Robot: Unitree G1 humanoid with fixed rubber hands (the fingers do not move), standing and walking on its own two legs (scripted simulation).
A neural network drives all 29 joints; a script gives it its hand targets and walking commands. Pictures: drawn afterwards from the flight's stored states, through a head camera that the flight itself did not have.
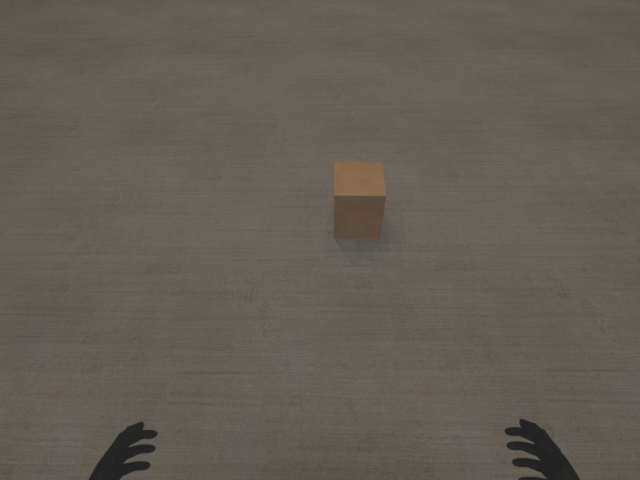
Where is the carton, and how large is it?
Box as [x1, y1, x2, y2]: [334, 162, 385, 238]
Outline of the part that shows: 335,162 334,238 379,238 385,200 385,189 381,162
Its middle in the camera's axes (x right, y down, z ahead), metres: +0.15 -0.17 +1.64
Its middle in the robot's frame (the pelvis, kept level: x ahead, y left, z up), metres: +1.27 -0.14 -0.64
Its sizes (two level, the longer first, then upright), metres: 0.210 0.200 0.250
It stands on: the floor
